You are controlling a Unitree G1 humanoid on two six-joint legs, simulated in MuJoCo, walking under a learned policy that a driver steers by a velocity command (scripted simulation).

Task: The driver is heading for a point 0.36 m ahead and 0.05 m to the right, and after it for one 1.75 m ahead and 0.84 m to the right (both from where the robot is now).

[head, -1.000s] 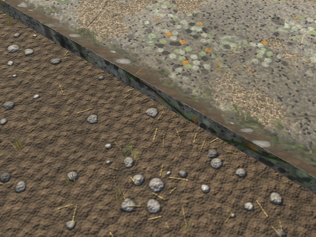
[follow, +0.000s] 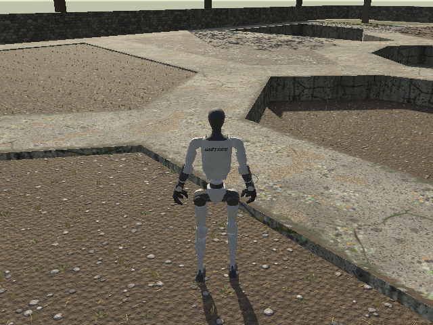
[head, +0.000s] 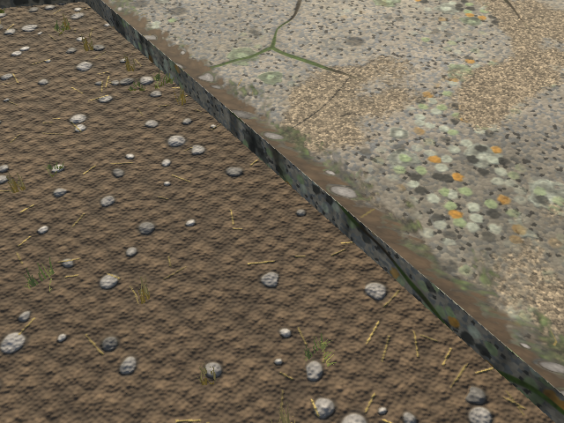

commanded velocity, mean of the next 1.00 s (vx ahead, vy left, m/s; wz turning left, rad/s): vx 0.44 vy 0.00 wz -0.24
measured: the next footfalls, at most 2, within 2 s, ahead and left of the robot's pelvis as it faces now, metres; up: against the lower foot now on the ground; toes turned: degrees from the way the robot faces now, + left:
right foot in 0.10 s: +0.07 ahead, -0.13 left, +0.00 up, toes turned -1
left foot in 0.60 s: +0.45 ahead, +0.09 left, +0.00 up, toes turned -5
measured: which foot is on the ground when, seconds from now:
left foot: down 0.00-0.10, up 0.12-0.58, down 0.60-1.00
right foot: up 0.00-0.08, down 0.10-0.62, up 0.64-1.00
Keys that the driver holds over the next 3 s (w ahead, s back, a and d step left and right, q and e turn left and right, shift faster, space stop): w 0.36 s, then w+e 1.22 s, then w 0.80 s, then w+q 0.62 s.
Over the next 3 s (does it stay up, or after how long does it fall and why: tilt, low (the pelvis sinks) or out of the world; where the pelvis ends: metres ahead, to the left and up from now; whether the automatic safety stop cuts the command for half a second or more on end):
stays up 1.36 -0.71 0.10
